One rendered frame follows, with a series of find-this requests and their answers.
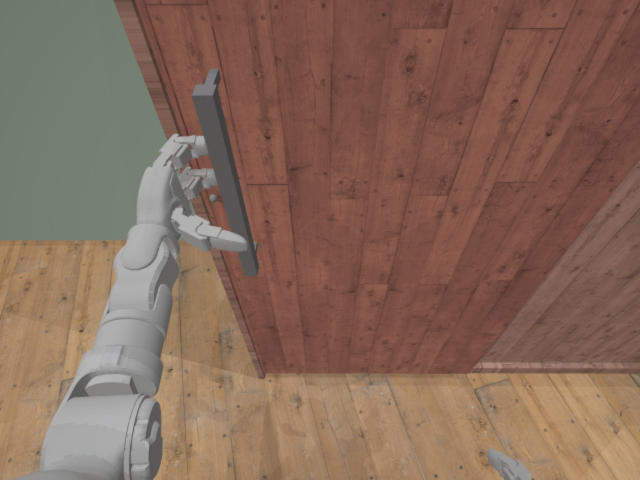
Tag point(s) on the left robot forearm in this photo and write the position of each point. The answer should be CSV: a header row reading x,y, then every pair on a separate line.
x,y
125,356

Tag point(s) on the left robot upper arm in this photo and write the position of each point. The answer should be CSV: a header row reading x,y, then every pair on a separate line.
x,y
115,437

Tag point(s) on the robot right hand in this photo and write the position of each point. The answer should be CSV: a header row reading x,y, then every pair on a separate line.
x,y
507,467

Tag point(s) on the robot left hand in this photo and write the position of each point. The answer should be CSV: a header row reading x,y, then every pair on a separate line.
x,y
161,192

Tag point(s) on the handle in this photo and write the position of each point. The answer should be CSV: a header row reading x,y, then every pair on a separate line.
x,y
210,114

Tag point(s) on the wardrobe door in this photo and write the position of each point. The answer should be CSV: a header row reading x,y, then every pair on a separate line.
x,y
587,309
412,170

